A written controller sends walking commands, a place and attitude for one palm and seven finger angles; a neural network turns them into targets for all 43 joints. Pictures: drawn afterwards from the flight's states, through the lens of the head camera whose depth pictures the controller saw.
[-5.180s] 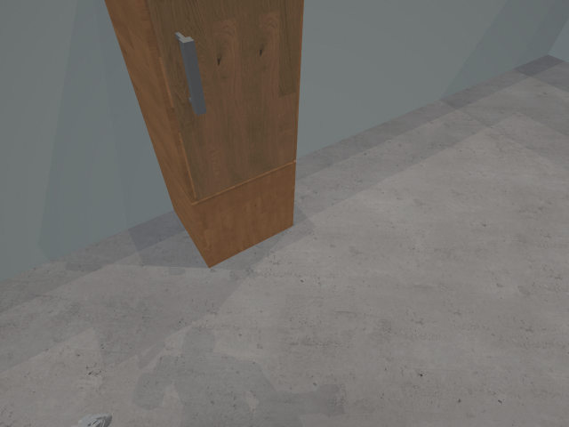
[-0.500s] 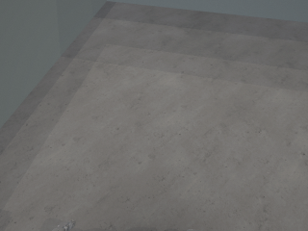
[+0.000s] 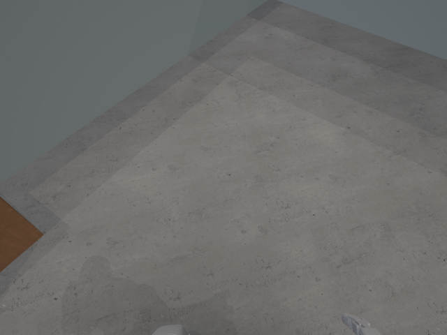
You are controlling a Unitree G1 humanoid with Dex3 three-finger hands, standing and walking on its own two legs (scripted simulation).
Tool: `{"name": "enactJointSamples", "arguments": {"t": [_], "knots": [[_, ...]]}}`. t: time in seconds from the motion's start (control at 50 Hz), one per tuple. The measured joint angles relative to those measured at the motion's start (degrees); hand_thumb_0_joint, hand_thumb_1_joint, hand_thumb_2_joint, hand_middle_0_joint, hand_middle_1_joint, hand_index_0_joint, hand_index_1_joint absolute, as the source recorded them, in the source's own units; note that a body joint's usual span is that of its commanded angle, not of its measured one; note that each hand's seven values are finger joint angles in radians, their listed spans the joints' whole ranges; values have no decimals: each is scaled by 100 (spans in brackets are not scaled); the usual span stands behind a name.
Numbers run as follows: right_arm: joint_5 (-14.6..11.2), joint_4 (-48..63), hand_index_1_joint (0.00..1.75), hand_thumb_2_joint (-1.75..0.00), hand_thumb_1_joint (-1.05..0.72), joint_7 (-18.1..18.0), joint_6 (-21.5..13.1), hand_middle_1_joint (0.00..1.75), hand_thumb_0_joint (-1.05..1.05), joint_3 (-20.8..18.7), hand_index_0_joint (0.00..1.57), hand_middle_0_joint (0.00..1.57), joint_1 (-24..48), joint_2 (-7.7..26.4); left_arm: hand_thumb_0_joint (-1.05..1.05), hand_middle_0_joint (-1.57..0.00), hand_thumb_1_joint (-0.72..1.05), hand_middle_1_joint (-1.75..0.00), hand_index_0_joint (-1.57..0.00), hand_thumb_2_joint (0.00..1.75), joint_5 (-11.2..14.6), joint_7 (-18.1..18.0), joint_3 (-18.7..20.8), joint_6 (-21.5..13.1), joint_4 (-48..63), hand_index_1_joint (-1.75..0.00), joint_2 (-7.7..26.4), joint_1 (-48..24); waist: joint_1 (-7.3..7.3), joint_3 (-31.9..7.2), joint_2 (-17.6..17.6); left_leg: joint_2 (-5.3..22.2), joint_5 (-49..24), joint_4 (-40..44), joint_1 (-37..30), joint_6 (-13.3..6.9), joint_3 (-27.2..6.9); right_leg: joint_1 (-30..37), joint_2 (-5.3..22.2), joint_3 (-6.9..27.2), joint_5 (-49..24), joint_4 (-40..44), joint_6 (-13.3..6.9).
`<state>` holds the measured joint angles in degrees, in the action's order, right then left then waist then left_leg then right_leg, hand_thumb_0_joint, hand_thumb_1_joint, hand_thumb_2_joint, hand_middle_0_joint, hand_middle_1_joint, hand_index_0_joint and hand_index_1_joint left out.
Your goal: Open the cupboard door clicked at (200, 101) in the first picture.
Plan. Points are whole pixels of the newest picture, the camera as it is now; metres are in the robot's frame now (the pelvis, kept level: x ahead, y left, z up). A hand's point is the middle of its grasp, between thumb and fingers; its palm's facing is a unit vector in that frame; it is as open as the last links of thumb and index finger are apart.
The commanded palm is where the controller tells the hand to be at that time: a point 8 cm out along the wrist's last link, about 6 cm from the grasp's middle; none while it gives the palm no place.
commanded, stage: turn to face it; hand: left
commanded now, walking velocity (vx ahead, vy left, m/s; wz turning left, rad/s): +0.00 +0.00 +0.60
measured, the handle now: out of the picture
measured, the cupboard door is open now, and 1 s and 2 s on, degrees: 0 0 0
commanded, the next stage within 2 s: take the last steps up to it in 1.50 s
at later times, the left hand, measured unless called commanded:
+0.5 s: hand out of the picture +0.08 +0.20 -0.12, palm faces +0.27 -0.92 -0.29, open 7.4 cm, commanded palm none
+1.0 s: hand out of the picture -0.13 +0.23 -0.16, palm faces +0.60 -0.75 -0.28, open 7.4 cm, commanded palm none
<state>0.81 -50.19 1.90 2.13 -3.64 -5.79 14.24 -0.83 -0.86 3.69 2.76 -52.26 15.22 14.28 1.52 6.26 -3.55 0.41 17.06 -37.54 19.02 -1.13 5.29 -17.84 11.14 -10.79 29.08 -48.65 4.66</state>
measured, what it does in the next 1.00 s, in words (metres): steps on the spot, turning left: right foot, then left foot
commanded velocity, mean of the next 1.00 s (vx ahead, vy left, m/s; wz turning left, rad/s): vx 0.00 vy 0.00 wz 0.60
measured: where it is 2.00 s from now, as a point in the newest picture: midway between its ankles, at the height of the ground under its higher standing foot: outside the picture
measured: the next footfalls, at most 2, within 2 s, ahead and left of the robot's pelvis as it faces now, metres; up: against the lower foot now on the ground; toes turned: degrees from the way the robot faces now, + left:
right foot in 0.46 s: +0.06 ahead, -0.14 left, +0.00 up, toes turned +15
left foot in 0.88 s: -0.04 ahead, +0.12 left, +0.00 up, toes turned +36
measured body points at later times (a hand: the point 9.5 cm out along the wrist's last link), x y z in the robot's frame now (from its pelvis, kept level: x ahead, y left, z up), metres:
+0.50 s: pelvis +0.00 -0.03 +0.01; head +0.03 -0.04 +0.46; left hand +0.06 +0.25 -0.10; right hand +0.11 -0.27 -0.14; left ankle +0.01 +0.09 -0.70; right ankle +0.02 -0.15 -0.72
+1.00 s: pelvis -0.03 +0.01 +0.01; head +0.00 +0.06 +0.46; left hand -0.16 +0.27 -0.14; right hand +0.23 -0.14 -0.10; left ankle -0.08 +0.10 -0.72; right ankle +0.02 -0.14 -0.65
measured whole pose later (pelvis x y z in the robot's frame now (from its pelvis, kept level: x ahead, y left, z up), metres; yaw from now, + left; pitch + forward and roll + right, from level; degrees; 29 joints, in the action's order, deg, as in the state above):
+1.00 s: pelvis -0.03 +0.01 +0.01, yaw +35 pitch +0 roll -1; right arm 0.9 -50.2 0.5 1.3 -3.0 -6.9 13.9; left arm -0.6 -1.1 4.6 4.4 -53.6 17.1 13.2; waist 1.2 5.5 -2.9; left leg -0.2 17.7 -34.4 17.1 -2.1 1.7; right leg -25.4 7.4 -4.3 28.3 -63.3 5.4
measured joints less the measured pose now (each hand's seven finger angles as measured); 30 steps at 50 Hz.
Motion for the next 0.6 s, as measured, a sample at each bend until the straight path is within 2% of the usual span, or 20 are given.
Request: {"name": "enactJointSamples", "arguments": {"t": [0.02,0.06,0.12,0.18,0.26,0.36,0.42,0.46,0.48,0.52,0.56,0.6], "knots": [[-7,16,30,-90,-91,-17,-39,29,1,25,20,20,2,-30,1,-21,90,-30,-21,90,4,-19,34,68,-45,-30,53,-22,15,8,-10,-13,91,-62,23,-99,-28,-235,-113,229,203,-532,20],[1,42,30,-90,-91,-81,-73,29,1,57,20,20,-54,-81,1,-21,90,-29,-20,90,13,-23,89,140,-120,-30,113,-81,-13,-26,37,-38,102,59,-17,-186,-135,-613,-304,505,116,-1281,51],[13,6,30,-90,-91,-139,-67,29,1,98,21,20,-165,-136,1,-20,91,-29,-20,90,7,15,127,122,-91,-30,148,-191,-52,-72,102,-125,-163,485,-168,-192,-306,-926,-430,738,-396,-1591,84],[12,-62,30,-90,-91,-148,-51,29,1,118,21,20,-291,-173,1,-20,91,-29,-20,90,7,28,122,76,9,-30,127,-297,-88,-136,178,-216,-383,820,-270,-238,-481,-996,-503,892,-659,-1363,116],[20,-145,30,-90,-91,-137,-23,30,1,102,21,20,-453,-218,1,-20,91,-29,-20,90,17,9,95,52,124,-30,55,-459,-181,-214,269,-321,-541,1015,-297,-233,-729,-873,-614,1026,-656,-846,133],[44,-228,30,-90,-90,-130,29,30,1,37,21,20,-620,-215,1,-20,91,-29,-20,90,47,-18,29,30,262,-30,-91,-677,-333,-257,400,-427,-602,969,-181,-152,-1059,-518,-823,1091,-498,-29,75],[44,-264,30,-90,-90,-130,77,30,1,-20,21,20,-704,-167,1,-20,90,-29,-20,90,81,-27,-34,-31,365,-30,-201,-756,-399,-281,498,-503,-600,834,-38,-56,-1278,-134,-981,1084,-646,772,4],[11,-260,30,-90,-90,-124,110,30,1,-66,21,20,-790,-126,1,-20,90,-29,-20,90,78,-32,-86,-118,466,-30,-244,-719,-390,-349,519,-603,-518,578,149,38,-1398,278,-1005,1050,-1023,1707,-105],[-5,-281,30,-90,-90,-127,131,30,1,-105,21,20,-782,-85,1,-20,90,-29,-20,90,47,-46,-104,-164,469,-30,-300,-713,-366,-330,592,-600,-94,202,309,112,-1409,291,-1032,993,-1088,1751,-242],[23,-314,30,-90,-91,-128,188,30,1,-167,21,20,-785,-16,1,-20,90,-29,-20,90,23,-54,-173,-176,465,-30,-389,-644,-383,-304,659,-596,693,-932,689,224,-1219,346,-977,831,-1114,1698,-442],[37,-333,30,-90,-91,-95,228,29,1,-202,21,20,-786,40,1,-21,90,-30,-21,90,20,-59,-203,-160,433,-30,-443,-531,-383,-301,641,-499,769,-1998,988,312,-961,488,-875,707,-1155,1813,-501],[40,-334,30,-90,-91,-56,240,29,1,-217,20,20,-771,88,1,-21,90,-30,-21,90,11,-61,-218,-160,374,-30,-470,-444,-402,-272,615,-321,579,-2674,1146,410,-783,619,-784,571,-1194,1930,-498]]}}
